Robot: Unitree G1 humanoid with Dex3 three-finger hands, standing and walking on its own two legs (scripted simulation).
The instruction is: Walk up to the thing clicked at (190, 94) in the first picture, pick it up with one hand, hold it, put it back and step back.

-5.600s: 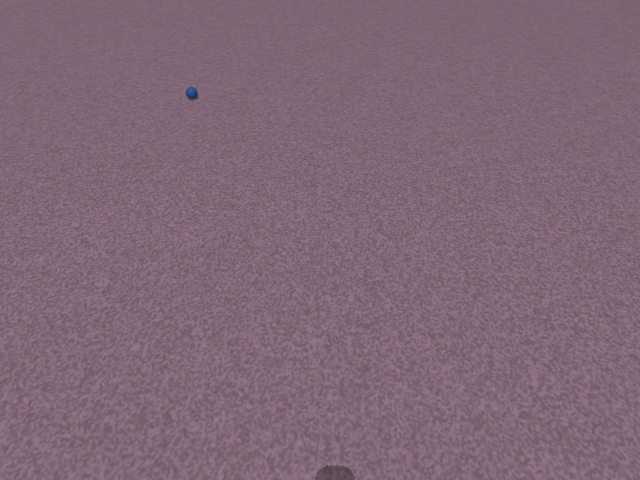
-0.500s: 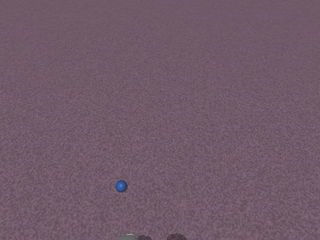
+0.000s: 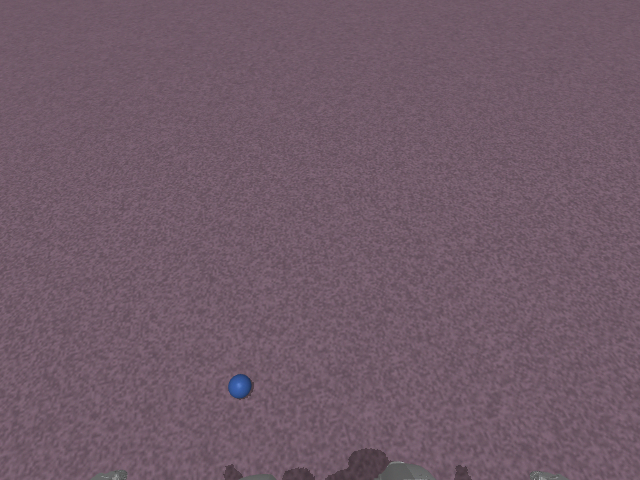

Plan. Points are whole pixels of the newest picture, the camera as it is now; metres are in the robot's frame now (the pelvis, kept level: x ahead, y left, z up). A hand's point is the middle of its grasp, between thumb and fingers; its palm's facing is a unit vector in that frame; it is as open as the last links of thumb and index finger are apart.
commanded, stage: walk up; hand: left
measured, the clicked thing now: (239, 386) +0.46 +0.27 -0.72
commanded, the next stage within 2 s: stand in 0.94 s
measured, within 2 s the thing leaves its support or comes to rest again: neither
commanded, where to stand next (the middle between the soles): +0.11 +0.02 m, yaw +1 degrees
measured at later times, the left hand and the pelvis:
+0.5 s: hand out of the picture +0.10 +0.26 -0.13, palm faces +0.00 -0.95 -0.32, open 7.4 cm; pelvis +0.02 +0.01 +0.03, yaw +0 degrees
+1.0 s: hand out of the picture +0.10 +0.26 -0.13, palm faces +0.01 -0.94 -0.34, open 7.4 cm; pelvis +0.03 +0.01 +0.03, yaw +1 degrees
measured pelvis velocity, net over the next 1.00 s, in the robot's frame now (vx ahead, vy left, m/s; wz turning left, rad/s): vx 0.03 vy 0.01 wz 0.02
